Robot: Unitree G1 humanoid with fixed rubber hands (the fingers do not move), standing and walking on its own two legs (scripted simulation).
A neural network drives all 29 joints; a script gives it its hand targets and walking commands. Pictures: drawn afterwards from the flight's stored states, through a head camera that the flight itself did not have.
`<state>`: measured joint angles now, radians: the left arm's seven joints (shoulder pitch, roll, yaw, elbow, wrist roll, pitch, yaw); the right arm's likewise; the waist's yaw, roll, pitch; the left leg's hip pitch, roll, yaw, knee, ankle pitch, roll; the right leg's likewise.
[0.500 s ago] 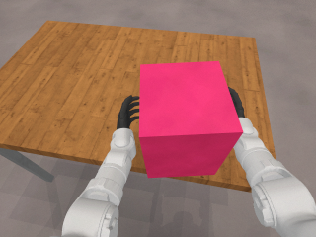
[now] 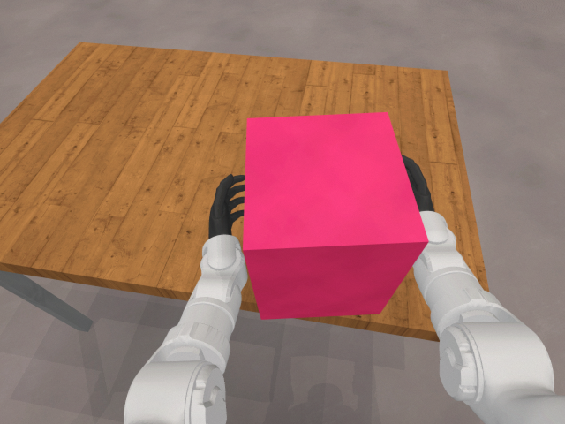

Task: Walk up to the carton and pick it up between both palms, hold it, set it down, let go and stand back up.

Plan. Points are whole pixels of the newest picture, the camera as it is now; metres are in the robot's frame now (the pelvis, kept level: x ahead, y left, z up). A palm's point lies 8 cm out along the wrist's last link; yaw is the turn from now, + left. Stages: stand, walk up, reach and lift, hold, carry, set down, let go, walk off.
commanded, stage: reach and lift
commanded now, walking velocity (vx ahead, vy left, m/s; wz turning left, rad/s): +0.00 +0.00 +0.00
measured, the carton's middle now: (319, 224) +0.40 +0.00 +0.02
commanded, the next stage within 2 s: none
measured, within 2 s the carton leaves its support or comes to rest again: leaves its support in 0.90 s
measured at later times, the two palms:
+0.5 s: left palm (222, 230) +0.37 +0.15 +0.03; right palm (415, 210) +0.42 -0.14 +0.04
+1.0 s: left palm (214, 225) +0.37 +0.16 +0.05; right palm (413, 201) +0.42 -0.13 +0.07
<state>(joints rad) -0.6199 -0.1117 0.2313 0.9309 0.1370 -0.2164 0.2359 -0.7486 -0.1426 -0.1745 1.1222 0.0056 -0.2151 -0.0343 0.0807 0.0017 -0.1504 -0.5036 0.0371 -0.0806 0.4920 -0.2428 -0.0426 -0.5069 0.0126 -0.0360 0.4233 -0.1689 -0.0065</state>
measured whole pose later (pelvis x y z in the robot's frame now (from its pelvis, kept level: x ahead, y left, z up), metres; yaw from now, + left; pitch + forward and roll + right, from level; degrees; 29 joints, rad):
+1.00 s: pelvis +0.00 +0.00 +0.00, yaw +0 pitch +14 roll -1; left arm -0.58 -0.10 0.23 0.90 0.09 -0.19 0.22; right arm -0.74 -0.13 -0.07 1.12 0.01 -0.19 -0.11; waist 0.08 0.00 -0.22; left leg -0.50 0.04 -0.08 0.49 -0.24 -0.04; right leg -0.50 0.01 -0.04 0.42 -0.17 -0.01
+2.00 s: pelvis -0.03 +0.01 +0.00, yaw +0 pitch +3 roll -2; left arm -0.59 -0.06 0.20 0.58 0.08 0.33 0.19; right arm -0.76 -0.11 -0.08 0.91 0.06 0.21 -0.14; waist 0.02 0.00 -0.13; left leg -0.30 0.04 -0.08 0.49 -0.24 -0.04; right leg -0.29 0.01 -0.04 0.39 -0.15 0.00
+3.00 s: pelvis -0.03 +0.00 +0.00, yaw +0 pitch +1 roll -2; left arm -0.65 0.02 0.20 0.39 0.05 0.61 0.13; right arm -0.79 -0.09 -0.06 0.68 0.17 0.46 -0.24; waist -0.04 0.00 -0.15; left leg -0.28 0.04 -0.08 0.49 -0.23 -0.04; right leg -0.26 0.01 -0.04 0.39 -0.14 0.01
